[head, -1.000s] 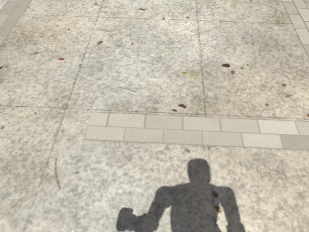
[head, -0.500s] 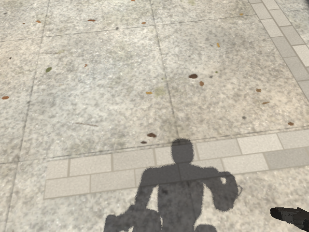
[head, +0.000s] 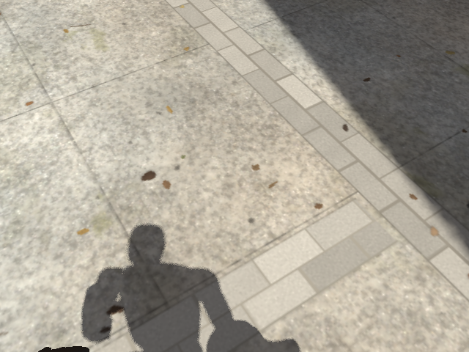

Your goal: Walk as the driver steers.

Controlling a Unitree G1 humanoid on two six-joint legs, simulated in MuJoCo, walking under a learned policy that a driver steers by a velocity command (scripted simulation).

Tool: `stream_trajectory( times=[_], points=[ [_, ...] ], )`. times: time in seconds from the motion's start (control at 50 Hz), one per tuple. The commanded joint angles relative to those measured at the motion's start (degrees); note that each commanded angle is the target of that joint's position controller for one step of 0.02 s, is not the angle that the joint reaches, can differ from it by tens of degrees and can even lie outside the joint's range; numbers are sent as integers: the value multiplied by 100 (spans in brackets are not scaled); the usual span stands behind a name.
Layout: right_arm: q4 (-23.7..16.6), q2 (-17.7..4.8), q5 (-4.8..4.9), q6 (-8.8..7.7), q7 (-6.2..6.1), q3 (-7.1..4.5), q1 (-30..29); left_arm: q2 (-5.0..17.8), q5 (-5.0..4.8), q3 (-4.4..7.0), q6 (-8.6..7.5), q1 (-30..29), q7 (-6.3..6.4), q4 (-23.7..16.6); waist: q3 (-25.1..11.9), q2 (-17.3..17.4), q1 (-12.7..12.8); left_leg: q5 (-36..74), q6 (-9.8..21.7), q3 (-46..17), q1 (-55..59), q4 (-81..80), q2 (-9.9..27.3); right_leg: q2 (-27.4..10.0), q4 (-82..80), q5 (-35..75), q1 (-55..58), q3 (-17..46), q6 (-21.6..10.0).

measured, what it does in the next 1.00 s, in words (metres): walks ahead, turning left: right foot, then left foot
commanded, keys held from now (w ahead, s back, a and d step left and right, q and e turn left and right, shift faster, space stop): e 0.06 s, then q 0.94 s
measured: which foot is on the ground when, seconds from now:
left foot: down 0.00-0.14, up 0.16-0.60, down 0.62-1.00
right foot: up 0.00-0.10, down 0.12-0.62, up 0.64-1.00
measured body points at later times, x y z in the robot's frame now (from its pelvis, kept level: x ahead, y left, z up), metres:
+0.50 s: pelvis +0.14 -0.03 +0.00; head +0.17 -0.03 +0.44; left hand +0.29 +0.23 -0.11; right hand +0.26 -0.31 -0.12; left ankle +0.15 +0.11 -0.70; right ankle +0.20 -0.13 -0.74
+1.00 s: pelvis +0.16 +0.01 +0.00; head +0.19 +0.04 +0.45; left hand +0.24 +0.33 -0.11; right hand +0.39 -0.22 -0.08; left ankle +0.13 +0.10 -0.74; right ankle +0.24 -0.14 -0.70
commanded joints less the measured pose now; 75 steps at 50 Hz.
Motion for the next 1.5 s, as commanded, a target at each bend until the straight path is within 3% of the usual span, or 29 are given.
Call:
stream_trajectory(
  times=[0.02,0.08,0.12,0.14,0.16,0.18,0.2,0.22,0.3,0.44,0.58,0.6,0.62,0.64,0.66,0.68,0.72,0.88,1.08,1.1,1.12,1.14,1.16,1.18,1.26,1.34,1.44,1.46,1.5],
  points=[
    [-394,-1045,82,14,-80,-218,-389,130,19,1,-87,-491,-132,-528,-27,706,92,3536,674,-212,-83,-105,1366,231,-748,290,589,-475,-65],
    [-395,-1244,253,101,-121,-283,-400,397,66,141,-53,-141,-195,-564,-347,904,387,4887,527,-161,228,826,1455,630,-1251,-401,1408,-678,-376],
    [-353,-1012,232,103,-94,-187,-281,814,100,358,-69,1055,-83,-274,-958,484,1058,4152,182,23,-480,2636,1049,753,-2155,1195,3438,-445,-754],
    [-567,-339,-161,62,-26,48,-152,1244,198,365,-63,1424,77,-237,-1637,-910,904,-577,-104,31,-2160,4640,541,-768,-1504,4515,5218,1240,-1236],
    [-398,-278,3,7,94,213,679,1148,302,165,-127,1091,50,-425,-3010,-1329,559,-2779,-299,-1142,-3048,6097,88,-2261,-1700,5259,6231,3250,-2542],
    [-221,-922,204,63,128,32,341,701,292,91,-91,1159,-5,-373,-3003,-313,915,-2320,-333,-1689,-2916,6156,327,-1814,-1915,4452,5594,2543,-2275],
    [-389,-883,302,121,125,38,-151,592,213,45,-114,843,-31,-279,-2170,-268,837,-2127,-327,-1576,-3277,5885,482,-1472,-2015,3720,5049,1750,-1970],
    [-364,-746,216,201,48,64,-378,442,155,-14,-138,520,-33,-191,-1617,112,664,-1820,-348,-1503,-3250,5397,680,-1181,-2217,2986,4273,1352,-1673],
    [-121,-578,110,549,-135,22,137,361,343,-29,-218,-208,41,-11,-1057,-342,104,-960,-550,-1302,-1849,4504,621,-819,-2946,2122,2255,274,-1462],
    [-556,-587,93,716,-176,-28,-714,565,213,98,-13,-142,368,255,-689,-405,449,-570,-442,-1115,-2491,3836,689,-1171,-3394,-459,2631,169,-1455],
    [-621,-495,76,696,56,-64,-380,726,17,182,196,-288,397,430,-761,-454,215,-65,-9,-474,-1507,1837,276,-1173,-2544,122,3013,-391,-1006],
    [-555,-610,34,688,72,-113,-172,621,-44,173,225,-124,399,528,-705,-274,173,439,186,-565,-1145,1182,164,-951,-2088,-228,2837,-625,-669],
    [-598,-1087,-6,674,18,-240,-80,393,30,138,243,98,376,569,-551,780,315,1641,556,-1797,-663,500,867,-412,-835,-1065,2051,-1170,-121],
    [-800,-1631,-8,674,-68,-321,-141,198,275,71,211,-101,341,312,-314,2257,456,3836,1438,-3588,-35,522,2101,506,700,-3435,272,-1286,438],
    [-880,-1567,-233,554,-3,-302,56,371,244,112,162,-687,360,134,-741,1811,-2,3537,2039,-3934,-284,282,2326,698,1624,-3753,38,-309,399],
    [-918,-1464,-240,437,24,-282,-182,516,110,169,172,-766,371,154,-656,1298,145,3113,1803,-3468,-293,270,1976,575,1976,-3237,-65,-26,305],
    [-1052,-1100,33,400,-49,-200,-782,594,132,228,221,-495,443,380,-613,879,434,2809,1247,-2870,-350,392,1536,426,1882,-2386,-102,101,283],
    [-1228,-1123,98,533,-231,-228,-546,340,84,129,119,-628,401,293,-807,991,353,2700,1170,-2861,-83,559,1141,652,410,-1551,451,210,515],
    [-1653,-1132,209,713,-164,-259,-1125,525,18,184,-114,-90,160,362,-814,1206,619,2475,918,-3749,-667,1152,688,866,-2382,-909,2386,125,263],
    [-1708,-997,195,719,-185,-226,-1090,698,58,247,-122,101,160,414,-891,1016,632,1695,665,-3612,-1084,1410,451,476,-2714,-228,3072,319,110],
    [-1728,-653,83,711,-170,-137,-790,1086,162,325,-85,184,204,351,-1085,-186,432,-201,333,-2854,-1881,2592,-159,-742,-2742,913,3838,1380,-367],
    [-1879,-800,104,647,-147,-188,-630,1286,334,342,-45,172,189,385,-823,-1518,255,-2453,1,-2021,-3100,3679,-875,-1724,-2810,2116,3830,2711,-1460],
    [-1781,-1268,48,596,-122,-324,-500,1009,279,282,-70,62,208,255,-815,-1092,319,-2340,-246,-1992,-3292,4906,-396,-2000,-2809,2077,3683,2705,-1852],
    [-1645,-1426,114,617,-97,-405,-512,697,229,196,-62,-195,251,175,-692,-691,279,-1875,-342,-1932,-3295,5314,-268,-1578,-2724,1762,3534,1991,-1596],
    [-1634,-791,129,735,-99,-234,-721,641,121,129,43,-191,331,224,-488,-497,412,-1042,-577,-1639,-3208,5194,-287,-765,-2705,1639,3397,826,-1243],
    [-1788,-477,65,704,-67,-53,-1010,779,113,152,120,-91,331,288,-712,-803,575,-1079,-576,-1281,-2469,3509,-56,-751,-2640,1546,3551,512,-1260],
    [-1581,-520,71,691,-3,-66,-579,822,-35,92,155,-28,234,403,-629,-801,403,327,-271,-808,-898,850,-160,-707,-2328,982,3085,465,-1060],
    [-1580,-598,32,690,-10,-73,-555,670,-46,28,121,226,215,518,-600,-617,404,887,-113,-992,-355,271,-86,-575,-2219,523,2788,390,-733],
    [-1749,-1083,-130,693,-79,-95,-871,134,259,-164,-12,594,144,475,-825,1431,900,2685,724,-2638,-35,560,1462,218,-1506,-1902,2030,-402,197]
  ],
)
Keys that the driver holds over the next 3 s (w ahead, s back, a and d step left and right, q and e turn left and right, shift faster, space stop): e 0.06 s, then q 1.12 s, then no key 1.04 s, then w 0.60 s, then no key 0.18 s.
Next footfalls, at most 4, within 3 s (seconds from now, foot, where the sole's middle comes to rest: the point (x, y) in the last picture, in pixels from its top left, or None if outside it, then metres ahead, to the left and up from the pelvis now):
0.12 right None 0.24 -0.13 -0.78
0.62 left None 0.17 0.11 -0.78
1.12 right None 0.27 -0.10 -0.78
1.48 left None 0.13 0.13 -0.78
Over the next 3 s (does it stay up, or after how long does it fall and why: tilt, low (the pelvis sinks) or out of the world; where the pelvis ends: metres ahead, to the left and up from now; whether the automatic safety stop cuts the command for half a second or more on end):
stays up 0.40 0.17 -0.02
